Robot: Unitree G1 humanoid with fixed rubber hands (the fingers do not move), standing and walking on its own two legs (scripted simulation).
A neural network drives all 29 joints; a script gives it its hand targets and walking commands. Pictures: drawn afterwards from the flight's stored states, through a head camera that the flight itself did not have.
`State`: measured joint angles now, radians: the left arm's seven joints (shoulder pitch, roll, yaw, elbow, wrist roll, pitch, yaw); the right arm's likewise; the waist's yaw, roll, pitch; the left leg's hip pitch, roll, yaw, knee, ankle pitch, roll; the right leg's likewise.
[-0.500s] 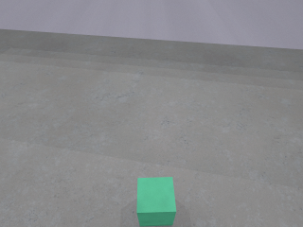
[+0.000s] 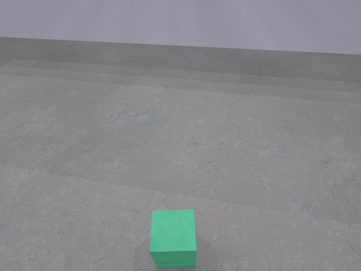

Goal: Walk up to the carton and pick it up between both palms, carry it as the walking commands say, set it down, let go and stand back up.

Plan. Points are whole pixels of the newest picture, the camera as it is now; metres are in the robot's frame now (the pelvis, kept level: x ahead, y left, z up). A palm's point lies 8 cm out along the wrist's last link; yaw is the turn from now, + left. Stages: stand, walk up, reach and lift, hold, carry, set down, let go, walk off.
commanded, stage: walk up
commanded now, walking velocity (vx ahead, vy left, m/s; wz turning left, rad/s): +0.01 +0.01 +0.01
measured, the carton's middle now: (174, 239) +0.41 +0.08 -0.64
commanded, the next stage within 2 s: none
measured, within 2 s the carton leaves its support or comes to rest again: neither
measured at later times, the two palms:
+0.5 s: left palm out of the picture -0.01 +0.20 -0.14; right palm out of the picture -0.02 -0.22 -0.14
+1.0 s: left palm out of the picture +0.00 +0.35 -0.15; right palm out of the picture +0.02 -0.14 -0.12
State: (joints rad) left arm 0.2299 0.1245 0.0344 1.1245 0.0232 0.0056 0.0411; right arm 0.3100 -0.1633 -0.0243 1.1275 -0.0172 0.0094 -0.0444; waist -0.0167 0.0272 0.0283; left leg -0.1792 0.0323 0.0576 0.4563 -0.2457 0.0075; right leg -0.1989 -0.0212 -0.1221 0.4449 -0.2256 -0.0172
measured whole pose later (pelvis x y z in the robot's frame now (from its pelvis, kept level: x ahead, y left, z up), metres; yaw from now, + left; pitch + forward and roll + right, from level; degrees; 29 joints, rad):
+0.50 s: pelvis +0.01 -0.01 +0.01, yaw -1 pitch -2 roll +0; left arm 0.32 0.12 0.02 1.13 0.02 -0.01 0.04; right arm 0.32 -0.12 -0.01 1.12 -0.02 -0.01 -0.04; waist 0.00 -0.01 0.03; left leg -0.11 0.03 0.07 0.37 -0.23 0.00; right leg -0.15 -0.02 -0.11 0.38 -0.20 -0.02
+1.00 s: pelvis -0.01 +0.10 +0.00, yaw +0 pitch +0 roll +0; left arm 0.28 0.25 0.05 1.06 0.03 0.04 0.02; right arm 0.25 -0.16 -0.01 1.03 -0.03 0.00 -0.01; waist 0.00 -0.07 0.03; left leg -0.21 0.05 0.07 0.46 -0.23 -0.01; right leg -0.34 -0.08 0.02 0.69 -0.40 0.03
